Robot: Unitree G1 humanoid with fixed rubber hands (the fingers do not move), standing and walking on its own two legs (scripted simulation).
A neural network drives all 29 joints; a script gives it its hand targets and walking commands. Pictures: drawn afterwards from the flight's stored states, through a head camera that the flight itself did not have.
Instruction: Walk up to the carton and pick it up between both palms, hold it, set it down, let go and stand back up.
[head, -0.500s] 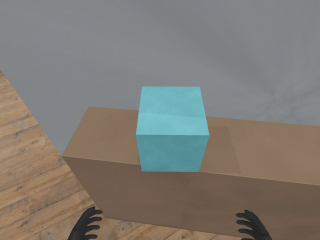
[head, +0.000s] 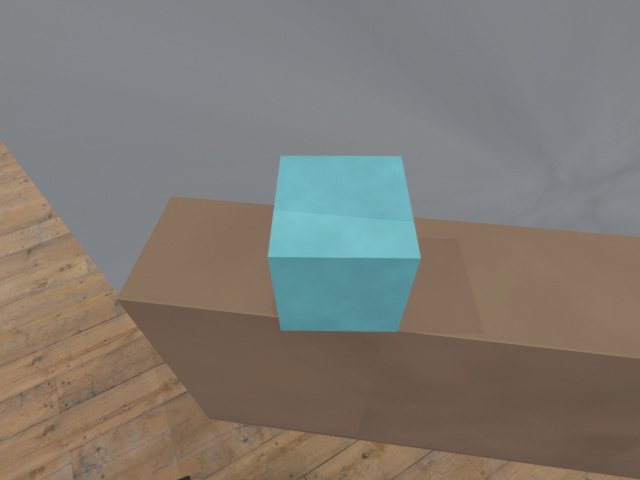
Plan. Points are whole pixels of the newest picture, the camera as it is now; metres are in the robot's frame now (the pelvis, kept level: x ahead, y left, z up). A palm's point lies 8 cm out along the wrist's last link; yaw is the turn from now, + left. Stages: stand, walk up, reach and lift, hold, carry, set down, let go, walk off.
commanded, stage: stand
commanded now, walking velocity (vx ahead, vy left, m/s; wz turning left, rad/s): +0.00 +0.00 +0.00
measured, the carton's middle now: (339, 245) +0.44 +0.00 +0.02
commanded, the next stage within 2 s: walk up in 1.20 s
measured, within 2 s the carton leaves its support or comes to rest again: neither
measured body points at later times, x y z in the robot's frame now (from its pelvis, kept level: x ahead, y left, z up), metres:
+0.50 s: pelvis +0.01 +0.00 +0.01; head +0.02 +0.00 +0.46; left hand +0.05 +0.22 -0.14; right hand +0.04 -0.22 -0.14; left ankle +0.00 +0.12 -0.72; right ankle +0.00 -0.12 -0.72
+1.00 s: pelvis +0.00 -0.01 +0.02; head +0.01 -0.01 +0.47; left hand -0.01 +0.20 -0.15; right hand -0.01 -0.21 -0.15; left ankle +0.00 +0.12 -0.72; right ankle +0.00 -0.12 -0.72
